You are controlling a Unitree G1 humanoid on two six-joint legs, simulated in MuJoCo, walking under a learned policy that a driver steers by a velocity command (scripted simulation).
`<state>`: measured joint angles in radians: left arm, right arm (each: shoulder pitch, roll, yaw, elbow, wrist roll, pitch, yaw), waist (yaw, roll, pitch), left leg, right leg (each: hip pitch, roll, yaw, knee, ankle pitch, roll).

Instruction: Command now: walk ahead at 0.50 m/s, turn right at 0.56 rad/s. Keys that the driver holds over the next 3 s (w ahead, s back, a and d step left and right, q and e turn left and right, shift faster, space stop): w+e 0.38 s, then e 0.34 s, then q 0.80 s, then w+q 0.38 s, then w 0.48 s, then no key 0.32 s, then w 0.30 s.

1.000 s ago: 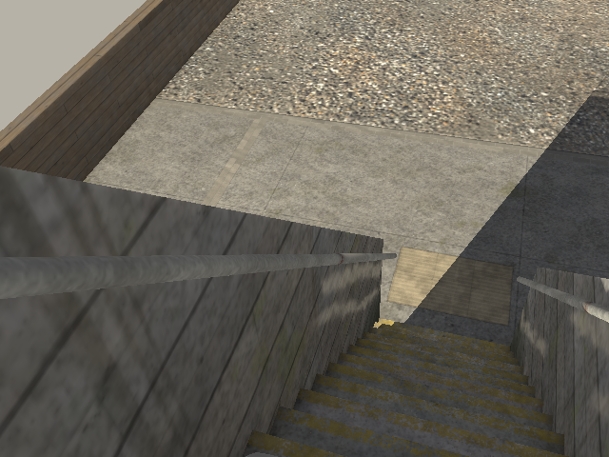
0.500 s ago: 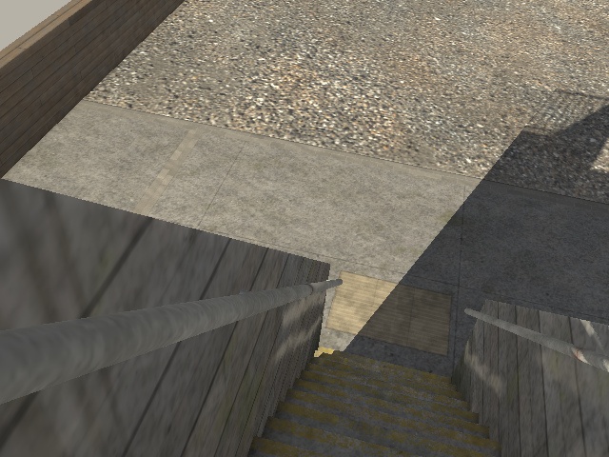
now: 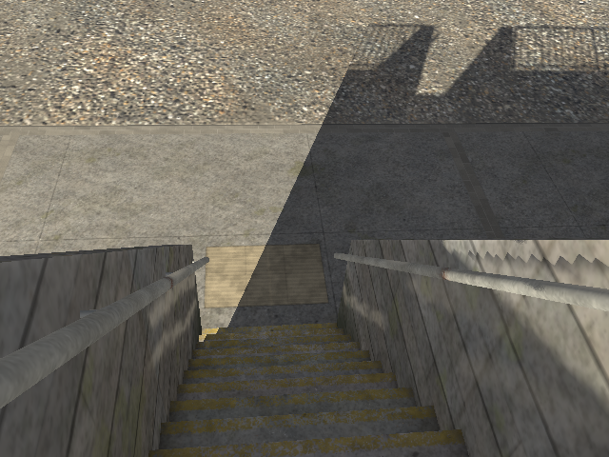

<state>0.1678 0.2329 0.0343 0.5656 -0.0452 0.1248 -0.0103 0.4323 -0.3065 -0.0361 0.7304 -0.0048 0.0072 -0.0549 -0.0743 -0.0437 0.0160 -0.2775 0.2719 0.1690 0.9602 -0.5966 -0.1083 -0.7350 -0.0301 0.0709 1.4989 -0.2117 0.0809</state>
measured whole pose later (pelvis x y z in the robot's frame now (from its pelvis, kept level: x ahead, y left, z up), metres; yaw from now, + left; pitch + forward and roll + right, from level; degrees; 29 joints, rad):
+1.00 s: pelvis +0.36 -0.18 -0.44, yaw -25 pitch +0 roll +1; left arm 0.31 0.18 -0.02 0.91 0.04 0.02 -0.03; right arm 0.33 -0.18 -0.05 0.86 0.04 0.08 -0.03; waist -0.04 0.05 0.00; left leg -0.68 -0.08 -0.22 1.88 -0.58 -0.07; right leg -0.40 0.00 -0.07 0.63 -0.22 -0.08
